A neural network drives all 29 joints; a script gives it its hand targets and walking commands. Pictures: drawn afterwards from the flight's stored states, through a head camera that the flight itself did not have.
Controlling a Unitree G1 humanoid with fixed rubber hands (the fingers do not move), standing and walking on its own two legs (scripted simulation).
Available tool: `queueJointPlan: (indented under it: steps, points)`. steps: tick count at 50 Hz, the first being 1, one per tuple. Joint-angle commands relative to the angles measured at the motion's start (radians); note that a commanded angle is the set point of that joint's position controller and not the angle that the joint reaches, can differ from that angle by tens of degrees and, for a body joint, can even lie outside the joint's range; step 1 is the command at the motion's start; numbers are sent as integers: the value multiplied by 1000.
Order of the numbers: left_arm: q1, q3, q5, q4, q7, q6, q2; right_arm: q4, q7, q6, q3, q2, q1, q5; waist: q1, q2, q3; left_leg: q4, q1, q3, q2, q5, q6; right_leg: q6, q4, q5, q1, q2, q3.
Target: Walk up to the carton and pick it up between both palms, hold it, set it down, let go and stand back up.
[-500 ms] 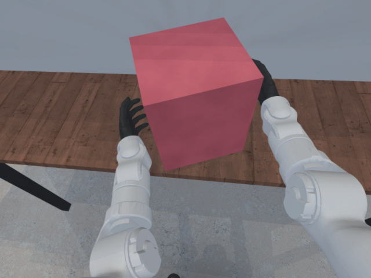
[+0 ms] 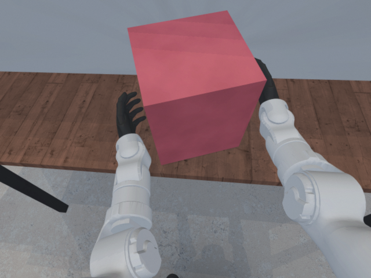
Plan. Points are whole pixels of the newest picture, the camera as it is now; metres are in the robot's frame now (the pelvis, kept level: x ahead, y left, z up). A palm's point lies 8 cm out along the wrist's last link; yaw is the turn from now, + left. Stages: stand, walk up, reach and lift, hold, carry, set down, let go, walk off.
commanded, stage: reach and lift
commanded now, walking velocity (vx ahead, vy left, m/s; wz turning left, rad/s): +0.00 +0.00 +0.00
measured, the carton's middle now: (190, 95) +0.49 +0.10 +0.07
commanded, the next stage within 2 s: none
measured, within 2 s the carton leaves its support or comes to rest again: neither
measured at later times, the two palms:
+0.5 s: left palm (126, 131) +0.36 +0.21 +0.09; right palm (271, 96) +0.46 -0.07 +0.12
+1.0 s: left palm (133, 132) +0.37 +0.20 +0.08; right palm (280, 100) +0.45 -0.09 +0.12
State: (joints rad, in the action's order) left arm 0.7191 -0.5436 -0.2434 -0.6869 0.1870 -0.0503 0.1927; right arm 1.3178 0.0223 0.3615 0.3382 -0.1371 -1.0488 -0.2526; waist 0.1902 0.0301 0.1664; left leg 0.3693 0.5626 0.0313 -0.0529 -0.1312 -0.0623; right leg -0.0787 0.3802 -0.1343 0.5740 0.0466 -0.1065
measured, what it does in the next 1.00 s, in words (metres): stands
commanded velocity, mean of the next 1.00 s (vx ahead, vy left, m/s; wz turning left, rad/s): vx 0.00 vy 0.00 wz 0.00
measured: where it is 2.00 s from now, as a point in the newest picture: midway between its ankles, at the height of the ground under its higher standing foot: outside the picture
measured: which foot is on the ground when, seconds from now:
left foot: down 0.00-1.00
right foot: down 0.00-1.00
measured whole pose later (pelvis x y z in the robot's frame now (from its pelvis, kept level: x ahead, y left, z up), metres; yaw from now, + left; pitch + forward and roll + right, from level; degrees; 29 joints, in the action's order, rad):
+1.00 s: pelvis -0.02 +0.00 +0.00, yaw +0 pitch +17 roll +0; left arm 0.72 -0.55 -0.24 -0.73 0.18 -0.09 0.19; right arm 1.40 0.07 0.49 0.34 -0.14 -1.05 -0.25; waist 0.14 0.03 0.20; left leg 0.37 0.56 0.03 -0.05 -0.11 -0.06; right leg -0.08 0.38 -0.11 0.57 0.05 -0.11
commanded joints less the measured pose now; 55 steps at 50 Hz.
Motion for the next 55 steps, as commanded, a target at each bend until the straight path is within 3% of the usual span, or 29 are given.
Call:
queueJointPlan:
  steps: [1,4,6,7,10,11,12,16,17,22,24,28,30,32,33,34,37,39,40,43,44,45,46,49,50,54,55]
  points:
    - [707,350,-48,40,-154,-113,423,-95,-125,129,-159,539,-565,-117,-76,107,852,-20,-87,-124,29,319,33,146,78,734,-794,-83,40]
    - [730,342,-59,35,-156,-128,409,-51,-121,150,-137,506,-573,-139,-90,106,845,-30,-71,-123,31,289,36,146,73,701,-769,-87,40]
    - [727,338,-60,40,-156,-141,420,-53,-121,159,-147,514,-562,-147,-83,111,857,-30,-81,-123,30,295,36,144,68,692,-771,-88,40]
    - [725,332,-67,18,-159,-148,417,-54,-118,166,-156,525,-566,-146,-61,112,871,-29,-71,-132,33,301,35,137,69,674,-774,-81,42]
    - [704,327,-79,3,-165,-157,411,-32,-118,195,-152,493,-564,-153,-77,119,841,-37,-69,-121,28,277,34,142,64,670,-768,-92,36]
    - [712,338,-72,23,-161,-164,417,-49,-121,206,-168,486,-584,-144,-61,109,866,-34,-75,-119,29,295,32,141,63,678,-757,-93,36]
    - [716,345,-70,11,-163,-165,415,-30,-120,206,-157,482,-573,-148,-77,106,849,-30,-78,-118,34,272,31,135,58,637,-752,-89,34]
    - [712,341,-80,-10,-168,-171,412,-16,-114,227,-151,465,-591,-164,-80,123,828,-37,-83,-123,34,249,33,133,41,591,-741,-96,39]
    - [731,358,-72,12,-165,-178,416,-8,-116,236,-133,449,-603,-168,-96,112,839,-43,-77,-116,33,242,32,129,35,560,-715,-92,37]
    - [726,327,-91,-49,-179,-179,392,-15,-112,243,-144,461,-589,-178,-73,138,797,-41,-75,-124,36,194,41,129,15,459,-718,-107,63]
    - [742,350,-78,-34,-175,-185,404,11,-115,252,-130,445,-599,-179,-99,128,804,-42,-78,-117,37,196,33,128,17,452,-696,-108,57]
    - [765,357,-78,-42,-178,-172,399,18,-112,243,-128,446,-580,-172,-95,118,783,-27,-80,-110,33,167,28,129,6,397,-702,-123,80]
    - [746,374,-69,-44,-176,-168,402,12,-110,243,-146,464,-585,-152,-96,119,814,-27,-78,-118,42,195,32,124,18,427,-683,-101,64]
    - [748,369,-64,-61,-176,-166,391,12,-107,243,-154,460,-584,-150,-95,130,811,-28,-76,-113,42,187,35,132,18,438,-688,-107,70]
    - [734,391,-50,-50,-179,-159,402,9,-100,236,-166,476,-561,-139,-110,129,827,-22,-71,-109,45,191,30,139,21,476,-712,-115,84]
    - [730,381,-48,-51,-186,-159,378,-2,-99,233,-189,491,-556,-132,-102,144,806,-25,-73,-116,49,184,40,144,25,490,-723,-115,80]
    - [732,402,-31,-29,-185,-156,388,16,-93,226,-193,484,-554,-113,-117,126,838,-20,-89,-109,45,204,29,149,30,531,-716,-118,80]
    - [752,408,-22,-19,-187,-157,376,2,-90,221,-211,496,-555,-107,-106,135,868,-13,-89,-115,46,220,34,156,44,598,-736,-118,81]
    - [708,427,-13,-42,-191,-143,382,-12,-87,215,-229,492,-528,-94,-127,136,863,-15,-97,-105,46,241,28,164,47,648,-749,-122,76]
    - [703,428,-19,-20,-192,-129,388,-18,-83,202,-252,492,-521,-73,-124,110,874,-14,-112,-96,44,248,25,174,58,699,-752,-124,82]
    - [713,432,-10,-12,-190,-128,388,-30,-87,195,-261,501,-533,-61,-107,103,896,-10,-120,-109,45,252,27,165,61,680,-751,-114,79]
    - [726,434,3,-9,-197,-127,374,-51,-80,188,-267,515,-515,-60,-125,125,898,-13,-114,-103,46,247,29,178,64,710,-773,-128,86]
    - [708,433,-4,-14,-192,-126,383,-53,-84,185,-272,511,-535,-44,-112,119,901,-13,-129,-104,47,258,27,173,61,703,-752,-119,81]
    - [708,442,12,9,-203,-102,359,-78,-77,156,-304,525,-505,-25,-127,129,901,1,-138,-97,48,266,26,188,64,761,-799,-133,94]
    - [725,428,8,7,-203,-97,349,-97,-76,149,-308,535,-537,-15,-118,124,902,-6,-141,-106,50,258,31,183,65,756,-801,-129,98]
    - [736,448,42,52,-217,-64,330,-101,-60,86,-323,562,-474,19,-151,123,849,-3,-192,-99,51,286,25,199,56,773,-845,-143,95]
    - [768,413,34,43,-217,-55,296,-129,-63,71,-325,576,-502,28,-124,129,820,-3,-180,-105,49,258,31,200,49,737,-849,-152,109]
